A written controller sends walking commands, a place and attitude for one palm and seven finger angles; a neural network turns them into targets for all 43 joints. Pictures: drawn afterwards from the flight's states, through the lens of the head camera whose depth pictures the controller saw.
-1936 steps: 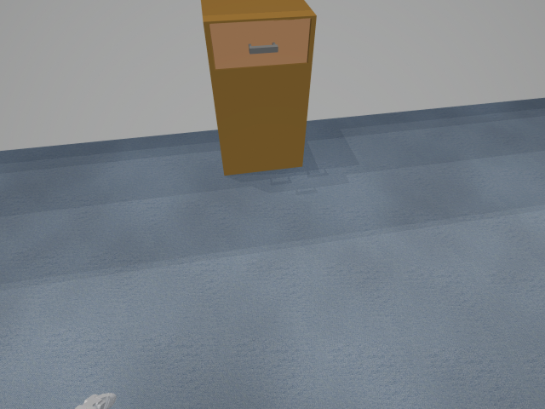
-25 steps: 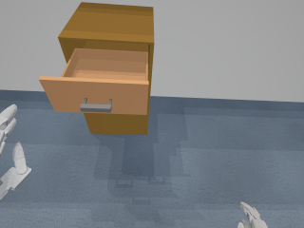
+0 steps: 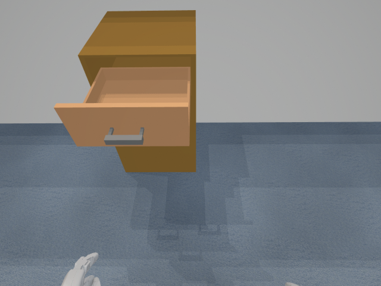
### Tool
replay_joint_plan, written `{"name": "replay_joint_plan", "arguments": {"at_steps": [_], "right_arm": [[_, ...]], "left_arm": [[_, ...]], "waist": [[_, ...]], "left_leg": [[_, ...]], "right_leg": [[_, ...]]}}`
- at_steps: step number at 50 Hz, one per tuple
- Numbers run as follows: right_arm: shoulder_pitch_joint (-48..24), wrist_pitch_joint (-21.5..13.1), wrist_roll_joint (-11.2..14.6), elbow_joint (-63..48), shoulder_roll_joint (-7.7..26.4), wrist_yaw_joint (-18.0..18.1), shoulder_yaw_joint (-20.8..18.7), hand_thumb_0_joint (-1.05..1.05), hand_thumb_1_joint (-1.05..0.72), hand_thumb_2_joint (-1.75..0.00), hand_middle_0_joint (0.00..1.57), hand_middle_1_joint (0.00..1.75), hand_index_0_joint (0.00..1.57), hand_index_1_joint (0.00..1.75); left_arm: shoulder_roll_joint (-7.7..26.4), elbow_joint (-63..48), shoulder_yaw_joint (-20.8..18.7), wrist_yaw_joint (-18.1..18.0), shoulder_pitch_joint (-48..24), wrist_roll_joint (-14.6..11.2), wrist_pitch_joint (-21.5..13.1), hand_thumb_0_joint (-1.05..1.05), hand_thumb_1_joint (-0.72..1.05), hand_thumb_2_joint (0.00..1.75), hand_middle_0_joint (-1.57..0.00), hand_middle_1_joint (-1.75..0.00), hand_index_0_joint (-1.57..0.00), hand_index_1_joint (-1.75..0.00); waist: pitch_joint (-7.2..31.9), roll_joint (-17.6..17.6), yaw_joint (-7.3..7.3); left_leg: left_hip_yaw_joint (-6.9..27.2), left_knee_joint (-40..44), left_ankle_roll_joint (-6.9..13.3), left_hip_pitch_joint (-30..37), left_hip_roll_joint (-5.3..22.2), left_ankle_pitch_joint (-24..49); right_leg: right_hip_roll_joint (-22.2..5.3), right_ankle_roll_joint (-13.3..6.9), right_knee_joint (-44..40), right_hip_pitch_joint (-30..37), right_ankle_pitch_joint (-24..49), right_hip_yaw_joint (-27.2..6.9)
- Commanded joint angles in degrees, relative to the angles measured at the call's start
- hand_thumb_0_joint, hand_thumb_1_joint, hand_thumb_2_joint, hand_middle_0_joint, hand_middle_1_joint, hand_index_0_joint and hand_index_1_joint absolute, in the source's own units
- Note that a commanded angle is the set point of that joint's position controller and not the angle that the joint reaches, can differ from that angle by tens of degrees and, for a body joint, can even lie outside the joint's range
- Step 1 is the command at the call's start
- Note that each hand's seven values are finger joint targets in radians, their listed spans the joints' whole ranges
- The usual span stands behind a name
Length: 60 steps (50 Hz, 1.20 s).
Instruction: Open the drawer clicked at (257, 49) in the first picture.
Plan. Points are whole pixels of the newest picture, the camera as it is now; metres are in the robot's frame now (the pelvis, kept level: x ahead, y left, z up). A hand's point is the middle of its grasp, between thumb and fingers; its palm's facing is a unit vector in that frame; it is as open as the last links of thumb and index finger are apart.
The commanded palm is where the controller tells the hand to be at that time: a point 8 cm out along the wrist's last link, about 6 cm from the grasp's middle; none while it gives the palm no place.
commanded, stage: let the arm hang, fingers relaxed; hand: left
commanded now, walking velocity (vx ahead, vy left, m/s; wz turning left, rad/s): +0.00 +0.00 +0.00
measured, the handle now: (125, 135) +0.55 +0.24 -0.06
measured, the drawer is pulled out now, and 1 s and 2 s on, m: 0.30 0.30 0.30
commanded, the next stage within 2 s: look to check the result in 0.90 s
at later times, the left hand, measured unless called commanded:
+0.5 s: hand out of the picture -0.01 +0.21 -0.15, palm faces +0.03 -0.97 -0.23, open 7.3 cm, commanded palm none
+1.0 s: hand out of the picture -0.03 +0.18 -0.15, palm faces +0.03 -0.99 -0.17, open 7.4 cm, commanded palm none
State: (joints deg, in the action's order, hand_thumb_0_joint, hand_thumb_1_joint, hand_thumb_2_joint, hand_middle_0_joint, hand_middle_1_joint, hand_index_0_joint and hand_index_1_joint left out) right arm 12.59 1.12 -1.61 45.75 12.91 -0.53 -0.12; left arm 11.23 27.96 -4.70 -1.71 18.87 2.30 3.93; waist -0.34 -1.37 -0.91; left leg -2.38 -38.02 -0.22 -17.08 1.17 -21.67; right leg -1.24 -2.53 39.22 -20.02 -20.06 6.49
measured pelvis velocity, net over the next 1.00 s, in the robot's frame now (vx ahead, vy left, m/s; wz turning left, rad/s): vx -0.01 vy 0.03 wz -0.03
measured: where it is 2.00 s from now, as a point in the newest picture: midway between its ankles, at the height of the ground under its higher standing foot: outside the picture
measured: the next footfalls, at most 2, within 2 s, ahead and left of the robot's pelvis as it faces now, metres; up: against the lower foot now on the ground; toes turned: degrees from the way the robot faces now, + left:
none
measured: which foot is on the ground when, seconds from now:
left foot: down 0.00-1.00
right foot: down 0.00-1.00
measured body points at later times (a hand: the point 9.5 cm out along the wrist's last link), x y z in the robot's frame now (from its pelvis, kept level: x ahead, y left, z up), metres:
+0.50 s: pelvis -0.01 +0.03 +0.02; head +0.01 +0.02 +0.47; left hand -0.01 +0.26 -0.13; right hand -0.02 -0.18 -0.14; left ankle -0.02 +0.12 -0.72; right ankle +0.01 -0.09 -0.72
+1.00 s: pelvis -0.01 +0.03 +0.02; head +0.00 +0.02 +0.47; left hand -0.03 +0.23 -0.14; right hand -0.06 -0.17 -0.14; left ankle -0.02 +0.12 -0.72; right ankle +0.01 -0.09 -0.72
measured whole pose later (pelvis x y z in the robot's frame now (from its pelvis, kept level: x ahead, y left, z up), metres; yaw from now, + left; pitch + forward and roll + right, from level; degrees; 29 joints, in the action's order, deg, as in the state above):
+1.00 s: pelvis -0.01 +0.03 +0.02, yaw -2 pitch -2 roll +0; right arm 20.1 0.1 -0.2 65.3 5.4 2.5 0.1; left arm 6.0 65.6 -0.9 -2.4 18.0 0.8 0.3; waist -3.1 -0.2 -0.1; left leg -4.7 -22.7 1.6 -7.3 -0.2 -13.4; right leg -1.4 -0.6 23.1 -10.5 -10.5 4.3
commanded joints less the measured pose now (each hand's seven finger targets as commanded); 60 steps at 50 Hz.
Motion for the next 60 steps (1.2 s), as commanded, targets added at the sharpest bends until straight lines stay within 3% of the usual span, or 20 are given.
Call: {"name": "replay_joint_plan", "arguments": {"at_steps": [1,3,4,6,7,8,9,12,20,28,34,44,52,60], "right_arm": [[1.5,-1.5,0.7,-2.6,3.0,1.5,-1.0,0.0,-0.9,-0.9,0.2,0.3,0.2,0.3],[2.2,-1.6,0.7,0.7,2.8,1.7,-0.7,0.0,-0.9,-0.9,0.2,0.3,0.2,0.3],[2.6,-1.6,0.8,1.7,3.0,1.9,-0.6,0.0,-0.9,-0.9,0.2,0.3,0.2,0.3],[3.5,-1.6,0.5,4.0,1.8,2.4,-0.8,0.0,-0.9,-0.9,0.2,0.3,0.2,0.3],[4.0,-1.5,0.6,4.9,1.7,2.4,-0.6,0.0,-0.9,-0.9,0.2,0.3,0.2,0.3],[4.4,-1.4,0.7,5.9,1.7,2.5,-0.5,0.0,-0.9,-0.9,0.2,0.3,0.2,0.3],[4.9,-1.3,0.9,6.5,1.8,2.7,-0.7,0.0,-0.9,-0.9,0.2,0.3,0.2,0.3],[6.7,-1.2,1.0,9.0,1.8,2.8,-0.7,0.0,-0.9,-0.9,0.2,0.3,0.2,0.3],[8.7,-1.2,1.1,13.9,0.5,2.7,-0.4,0.0,-0.9,-0.9,0.2,0.3,0.2,0.3],[9.8,-1.4,1.1,17.0,-0.9,2.7,-0.2,0.0,-0.9,-0.9,0.2,0.3,0.2,0.3],[10.5,-1.6,1.3,17.9,-1.7,2.8,-0.4,0.0,-0.9,-0.9,0.2,0.3,0.2,0.3],[12.3,-1.7,1.3,18.6,-3.0,3.1,-0.5,0.0,-0.9,-0.9,0.2,0.3,0.2,0.3],[12.9,-1.5,1.1,18.7,-3.4,3.1,-0.7,0.0,-0.9,-0.9,0.2,0.3,0.2,0.3],[12.8,-1.5,1.2,18.8,-3.5,3.0,-0.8,0.0,-0.9,-0.9,0.2,0.3,0.2,0.3]], "left_arm": [[9.7,4.9,-0.1,0.5,1.5,-0.8,-3.8,0.0,0.9,0.9,-0.2,-0.3,-0.2,-0.3],[8.8,10.8,0.8,0.5,0.3,-1.3,-3.9,0.0,0.9,0.9,-0.2,-0.3,-0.2,-0.3],[8.7,13.1,1.0,0.4,0.1,-1.4,-3.8,0.0,0.9,0.9,-0.2,-0.3,-0.2,-0.3],[5.4,16.8,0.5,0.1,1.0,-1.3,-3.7,0.0,0.9,0.9,-0.2,-0.3,-0.2,-0.3],[5.7,18.5,1.0,0.0,0.6,-1.5,-3.6,0.0,0.9,0.9,-0.2,-0.3,-0.2,-0.3],[5.9,20.2,1.4,0.1,0.3,-1.6,-3.6,0.0,0.9,0.9,-0.2,-0.3,-0.2,-0.3],[5.5,21.4,1.5,0.1,0.1,-1.6,-3.6,0.0,0.9,0.9,-0.2,-0.3,-0.2,-0.3],[4.8,25.2,2.0,0.2,-0.7,-1.7,-3.6,0.0,0.9,0.9,-0.2,-0.3,-0.2,-0.3],[3.6,31.7,2.9,-0.1,0.4,-1.7,-3.7,0.0,0.9,0.9,-0.2,-0.3,-0.2,-0.3],[2.5,34.7,3.3,-0.4,1.5,-1.6,-3.8,0.0,0.9,0.9,-0.2,-0.3,-0.2,-0.3],[1.8,35.8,3.2,-0.7,3.0,-1.5,-4.1,0.0,0.9,0.9,-0.2,-0.3,-0.2,-0.3],[0.4,36.6,3.2,-0.9,3.9,-1.5,-4.3,0.0,0.9,0.9,-0.2,-0.3,-0.2,-0.3],[-0.2,36.7,3.2,-0.9,4.2,-1.5,-4.3,0.0,0.9,0.9,-0.2,-0.3,-0.2,-0.3],[-0.1,36.6,3.2,-1.0,4.2,-1.6,-4.5,0.0,0.9,0.9,-0.2,-0.3,-0.2,-0.3]], "waist": [[3.3,5.6,0.84],[2.4,-1.1,0.92],[2.0,-2.8,1.07],[2.3,-8.8,1.43],[1.7,-10.7,1.36],[1.9,-10.2,1.47],[1.6,-6.9,1.44],[0.7,-3.0,1.04],[-4.2,2.3,1.06],[-6.8,1.9,1.0],[-6.1,-0.4,1.18],[-6.4,0.3,0.97],[-7.8,0.1,0.73],[-6.3,1.5,0.61]], "left_leg": [[2.7,5.4,1.1,1.6,0.7,15.7],[3.4,9.6,1.2,4.3,2.1,19.2],[4.0,10.7,1.4,5.4,3.1,22.3],[4.6,12.3,2.1,5.2,3.8,22.7],[4.7,13.4,2.3,4.8,4.0,21.8],[4.8,14.1,2.4,4.8,4.2,20.7],[5.1,14.4,2.5,5.9,4.9,21.2],[5.5,16.2,2.6,5.7,5.1,18.0],[5.4,19.9,3.0,5.7,5.1,13.1],[5.1,22.0,2.8,5.1,4.7,9.0],[4.6,22.0,2.7,5.9,4.6,9.5],[4.4,21.4,2.6,5.9,4.6,11.0],[4.3,21.6,2.5,4.8,4.3,7.8],[4.1,20.9,2.6,6.2,4.7,9.7]], "right_leg": [[-9.5,-2.6,-11.5,11.6,32.6,-12.2],[-7.3,-1.4,-12.1,11.5,28.4,-9.9],[-5.7,-0.7,-12.4,11.7,26.0,-8.6],[-4.7,-0.6,-14.3,13.5,21.4,-7.7],[-4.3,-0.6,-14.8,13.9,19.3,-7.3],[-4.2,-0.6,-15.3,14.7,18.0,-6.9],[-3.8,-0.6,-16.1,14.3,18.0,-6.5],[-4.0,-0.5,-17.8,14.5,16.3,-6.3],[-4.2,0.0,-20.1,11.8,11.6,-6.3],[-4.2,0.3,-20.7,9.7,9.0,-6.9],[-4.1,0.3,-20.4,9.3,9.7,-7.0],[-4.1,0.1,-20.2,9.0,10.7,-7.0],[-4.0,0.1,-20.7,8.1,8.7,-7.3],[-4.2,0.1,-20.6,8.0,9.6,-7.4]]}}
